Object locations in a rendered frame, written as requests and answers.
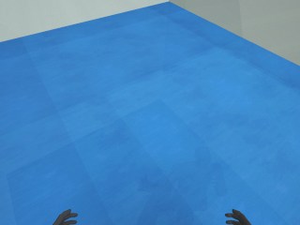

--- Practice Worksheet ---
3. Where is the robot left hand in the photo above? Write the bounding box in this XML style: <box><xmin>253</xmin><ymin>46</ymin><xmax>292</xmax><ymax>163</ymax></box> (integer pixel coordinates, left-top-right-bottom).
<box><xmin>53</xmin><ymin>209</ymin><xmax>78</xmax><ymax>225</ymax></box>

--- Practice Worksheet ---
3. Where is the robot right hand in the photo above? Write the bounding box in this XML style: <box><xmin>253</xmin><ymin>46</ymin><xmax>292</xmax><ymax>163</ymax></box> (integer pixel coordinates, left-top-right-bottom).
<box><xmin>225</xmin><ymin>209</ymin><xmax>251</xmax><ymax>225</ymax></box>

